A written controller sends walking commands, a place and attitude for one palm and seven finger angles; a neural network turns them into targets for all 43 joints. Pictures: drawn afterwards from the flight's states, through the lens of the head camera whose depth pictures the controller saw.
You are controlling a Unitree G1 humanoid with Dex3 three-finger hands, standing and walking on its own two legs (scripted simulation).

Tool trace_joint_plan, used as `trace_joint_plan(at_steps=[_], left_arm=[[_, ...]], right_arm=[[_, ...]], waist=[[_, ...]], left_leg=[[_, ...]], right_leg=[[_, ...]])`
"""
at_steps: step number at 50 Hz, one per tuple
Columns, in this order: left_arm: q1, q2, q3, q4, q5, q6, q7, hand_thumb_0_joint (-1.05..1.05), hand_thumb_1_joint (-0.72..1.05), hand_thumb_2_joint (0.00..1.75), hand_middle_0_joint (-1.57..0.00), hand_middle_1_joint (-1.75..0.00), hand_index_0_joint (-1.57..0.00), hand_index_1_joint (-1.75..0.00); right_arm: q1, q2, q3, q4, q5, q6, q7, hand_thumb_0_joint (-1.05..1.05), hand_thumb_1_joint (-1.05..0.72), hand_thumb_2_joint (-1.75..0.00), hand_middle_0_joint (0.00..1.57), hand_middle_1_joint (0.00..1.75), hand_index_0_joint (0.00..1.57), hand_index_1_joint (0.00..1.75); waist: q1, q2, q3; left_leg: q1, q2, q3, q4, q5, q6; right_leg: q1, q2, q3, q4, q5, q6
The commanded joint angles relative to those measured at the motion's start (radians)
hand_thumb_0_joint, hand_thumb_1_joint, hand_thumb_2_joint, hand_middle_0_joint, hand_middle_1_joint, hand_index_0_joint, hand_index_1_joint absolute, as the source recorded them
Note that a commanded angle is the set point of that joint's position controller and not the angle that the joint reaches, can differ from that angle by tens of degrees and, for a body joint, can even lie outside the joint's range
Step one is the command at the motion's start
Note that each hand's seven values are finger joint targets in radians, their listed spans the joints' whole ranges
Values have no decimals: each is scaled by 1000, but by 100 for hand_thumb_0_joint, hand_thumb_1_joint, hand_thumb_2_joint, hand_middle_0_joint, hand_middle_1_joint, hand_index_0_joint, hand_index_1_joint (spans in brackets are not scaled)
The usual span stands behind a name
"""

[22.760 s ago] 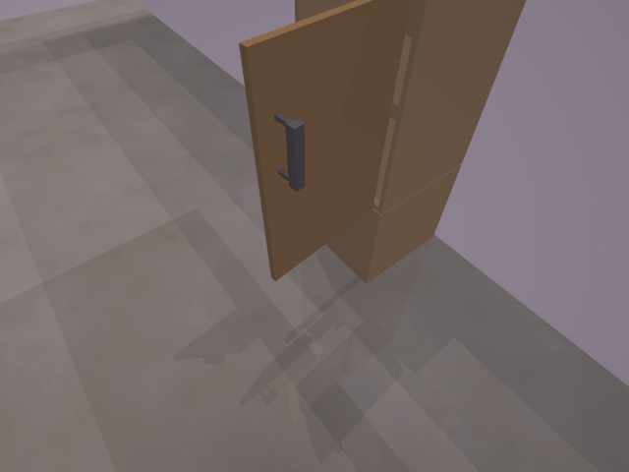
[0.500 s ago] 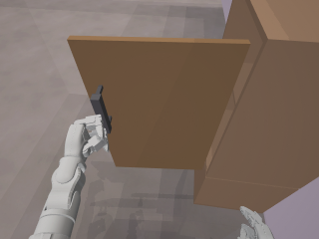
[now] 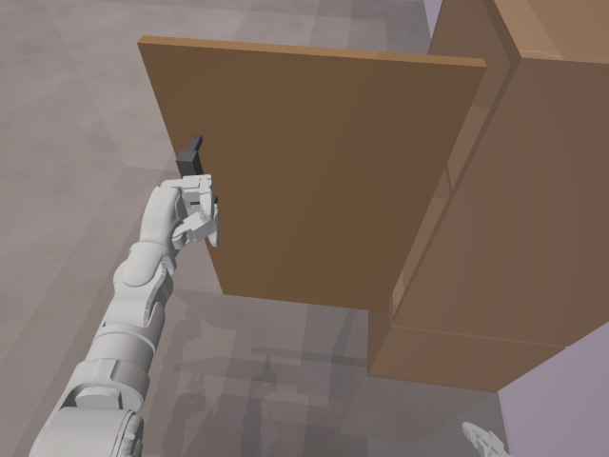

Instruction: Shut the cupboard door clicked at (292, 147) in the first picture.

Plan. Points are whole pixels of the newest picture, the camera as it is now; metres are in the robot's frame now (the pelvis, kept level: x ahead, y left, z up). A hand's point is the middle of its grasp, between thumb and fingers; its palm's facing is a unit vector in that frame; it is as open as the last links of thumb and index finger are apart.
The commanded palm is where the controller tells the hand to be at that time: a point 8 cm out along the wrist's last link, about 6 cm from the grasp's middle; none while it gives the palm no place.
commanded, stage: push the door shut along its arc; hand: left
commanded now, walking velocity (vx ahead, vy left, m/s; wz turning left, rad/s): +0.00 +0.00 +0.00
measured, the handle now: (201, 182) +0.47 +0.16 +0.09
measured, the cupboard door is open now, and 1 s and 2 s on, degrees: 91 72 60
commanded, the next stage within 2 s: pull the fist back off the door in 1.38 s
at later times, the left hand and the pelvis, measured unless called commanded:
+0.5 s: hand (249, 182) +0.47 +0.09 +0.09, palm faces -0.26 -0.97 -0.03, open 3.1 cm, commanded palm +0.46 +0.14 +0.09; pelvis +0.00 +0.00 -0.01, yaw -1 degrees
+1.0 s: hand (274, 158) +0.52 +0.06 +0.09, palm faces -0.38 -0.92 -0.01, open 3.0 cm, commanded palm +0.53 +0.10 +0.09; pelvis +0.00 -0.01 -0.02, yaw -2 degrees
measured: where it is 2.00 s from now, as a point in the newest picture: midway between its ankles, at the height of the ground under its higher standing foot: outside the picture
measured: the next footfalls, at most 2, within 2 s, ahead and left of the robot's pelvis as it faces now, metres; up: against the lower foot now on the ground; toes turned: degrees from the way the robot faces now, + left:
none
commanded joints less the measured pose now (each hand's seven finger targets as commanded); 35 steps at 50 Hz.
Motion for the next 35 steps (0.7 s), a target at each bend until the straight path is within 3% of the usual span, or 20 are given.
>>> trace_joint_plan(at_steps=[1, 4, 5, 8, 9, 12, 15, 16, 17, 18, 20, 23, 27, 29, 32, 34, 35], left_arm=[[-606, 66, -34, -108, 1, -84, -35, 0, 90, 90, -130, -150, -130, -150], [-683, 70, -31, -50, 3, -105, -46, 0, 90, 90, -130, -150, -130, -150], [-683, 75, -17, -25, -1, -109, -51, 0, 90, 90, -130, -150, -130, -150], [-718, 168, 63, 48, 0, -123, -61, 0, 90, 90, -130, -150, -130, -150], [-728, 146, 42, 72, 5, -128, -70, 0, 90, 90, -130, -150, -130, -150], [-782, 181, 62, 108, 17, -150, -82, 0, 90, 90, -130, -150, -130, -150], [-821, 185, 71, 168, 16, -154, -94, 0, 90, 90, -130, -150, -130, -150], [-836, 198, 76, 165, 19, -158, -100, 0, 90, 90, -130, -150, -130, -150], [-834, 216, 91, 159, 24, -166, -104, 0, 90, 90, -130, -150, -130, -150], [-845, 201, 78, 154, 23, -167, -112, 0, 90, 90, -130, -150, -130, -150], [-838, 207, 89, 187, 20, -157, -124, 0, 90, 90, -130, -150, -130, -150], [-843, 295, 167, 254, 21, -139, -128, 0, 90, 90, -130, -150, -130, -150], [-903, 289, 140, 259, 37, -144, -152, 0, 90, 90, -130, -150, -130, -150], [-951, 273, 115, 273, 40, -139, -169, 0, 90, 90, -130, -150, -130, -150], [-982, 310, 147, 279, 32, -132, -185, 0, 90, 90, -130, -150, -130, -150], [-1013, 281, 116, 294, 36, -123, -200, 0, 90, 90, -130, -150, -130, -150], [-1042, 302, 125, 294, 38, -120, -202, 0, 90, 90, -130, -150, -130, -150]], right_arm=[[15, -145, -59, -90, 3, -38, -14, 0, -90, -90, 20, 30, 20, 30], [42, -152, -64, -73, -1, -40, -12, 0, -90, -90, 20, 30, 20, 30], [51, -156, -65, -69, -4, -40, -11, 0, -90, -90, 20, 30, 20, 30], [79, -166, -64, -59, -11, -32, -12, 0, -90, -90, 20, 30, 20, 30], [81, -162, -63, -61, -10, -29, -10, 0, -90, -90, 20, 30, 20, 30], [102, -167, -64, -52, -16, -24, -8, 0, -90, -90, 20, 30, 20, 30], [119, -169, -65, -47, -17, -20, -4, 0, -90, -90, 20, 30, 20, 30], [129, -172, -67, -46, -18, -20, -2, 0, -90, -90, 20, 30, 20, 30], [138, -175, -70, -46, -21, -16, -4, 0, -90, -90, 20, 30, 20, 30], [138, -172, -68, -51, -22, -16, 0, 0, -90, -90, 20, 30, 20, 30], [149, -174, -69, -49, -24, -11, 1, 0, -90, -90, 20, 30, 20, 30], [174, -183, -66, -44, -25, 2, -4, 0, -90, -90, 20, 30, 20, 30], [187, -180, -65, -48, -27, 10, -4, 0, -90, -90, 20, 30, 20, 30], [196, -182, -65, -43, -27, 12, -2, 0, -90, -90, 20, 30, 20, 30], [211, -189, -67, -41, -29, 14, -7, 0, -90, -90, 20, 30, 20, 30], [217, -187, -67, -36, -31, 14, -6, 0, -90, -90, 20, 30, 20, 30], [224, -191, -67, -29, -32, 14, -8, 0, -90, -90, 20, 30, 20, 30]], waist=[[-84, 4, -275], [-91, 25, -321], [-84, 19, -340], [-80, -22, -363], [-89, -36, -363], [-92, 10, -358], [-107, 5, -351], [-111, -6, -363], [-99, 25, -396], [-104, 45, -420], [-106, 23, -422], [-106, -37, -390], [-125, 7, -390], [-146, 4, -393], [-147, 28, -429], [-164, 33, -441], [-171, 36, -441]], left_leg=[[199, 58, -102, -106, 169, -39], [235, 60, -113, -100, 190, -42], [235, 58, -115, -96, 206, -43], [191, 53, -102, -87, 231, -37], [183, 52, -96, -82, 239, -34], [171, 52, -96, -72, 234, -35], [144, 51, -90, -60, 205, -31], [144, 52, -94, -59, 212, -31], [163, 52, -98, -54, 241, -34], [180, 52, -97, -49, 257, -35], [167, 52, -93, -39, 270, -33], [75, 48, -76, -38, 243, -22], [60, 44, -69, -24, 232, -16], [64, 46, -73, -13, 225, -16], [73, 45, -76, -1, 240, -13], [88, 46, -80, 12, 248, -13], [81, 48, -83, 16, 246, -13]], right_leg=[[-42, -16, 47, -95, 146, 8], [-69, -15, 42, -81, 149, 4], [-62, -15, 43, -77, 160, 3], [-19, -14, 53, -69, 202, 5], [-17, -14, 56, -67, 217, 8], [-40, -13, 59, -59, 210, 6], [-62, -8, 66, -60, 194, 8], [-60, -8, 63, -55, 202, 8], [-54, -8, 62, -45, 216, 4], [-57, -7, 64, -41, 229, 5], [-54, -4, 64, -39, 250, 6], [-10, -3, 77, -48, 266, 12], [-23, -4, 87, -44, 270, 13], [-56, 0, 87, -43, 259, 16], [-54, 1, 86, -36, 267, 13], [-88, 4, 85, -34, 268, 15], [-97, 4, 84, -30, 262, 15]])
